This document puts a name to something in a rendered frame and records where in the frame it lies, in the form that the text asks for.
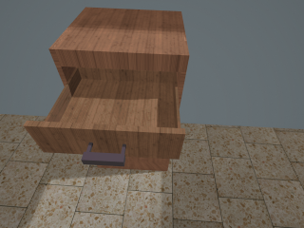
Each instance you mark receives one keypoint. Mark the cabinet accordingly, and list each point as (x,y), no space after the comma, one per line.
(132,39)

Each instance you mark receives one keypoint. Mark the handle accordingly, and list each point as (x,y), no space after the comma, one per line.
(100,158)

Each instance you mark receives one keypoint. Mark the drawer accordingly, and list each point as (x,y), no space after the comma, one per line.
(110,107)

